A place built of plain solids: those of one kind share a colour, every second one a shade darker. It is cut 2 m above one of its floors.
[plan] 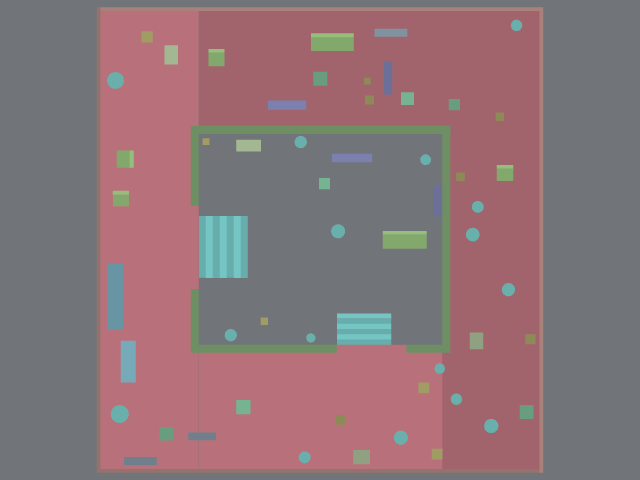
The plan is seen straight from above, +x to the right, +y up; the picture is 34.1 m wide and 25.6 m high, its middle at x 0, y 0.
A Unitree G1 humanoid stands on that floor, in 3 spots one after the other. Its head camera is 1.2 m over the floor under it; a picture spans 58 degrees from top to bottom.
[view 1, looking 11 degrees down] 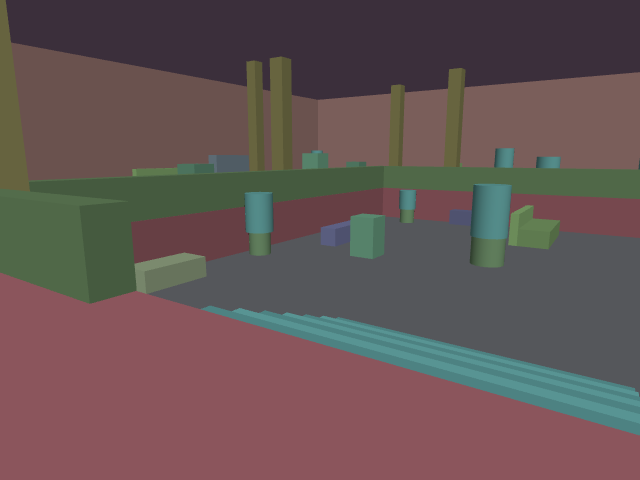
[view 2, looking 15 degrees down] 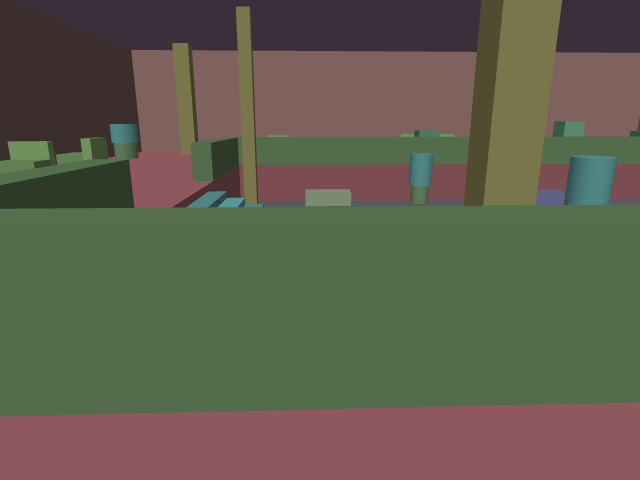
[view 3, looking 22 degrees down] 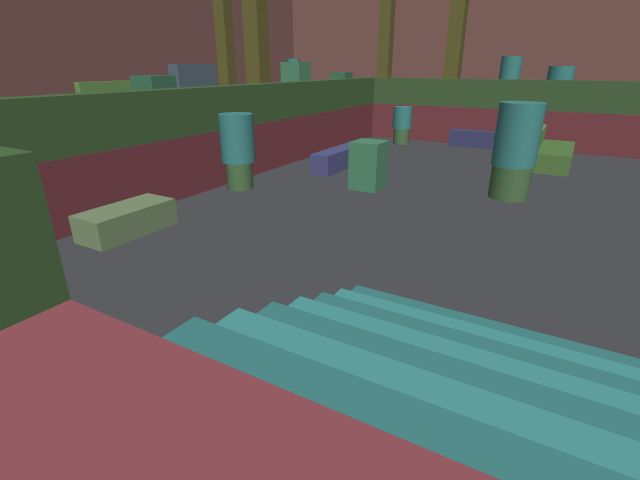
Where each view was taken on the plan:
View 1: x -8.65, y -1.65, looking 34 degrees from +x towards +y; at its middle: ground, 12.06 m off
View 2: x -4.48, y -7.64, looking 88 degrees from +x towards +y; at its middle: planter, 1.68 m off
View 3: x -7.58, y -0.41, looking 30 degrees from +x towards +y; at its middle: ground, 6.14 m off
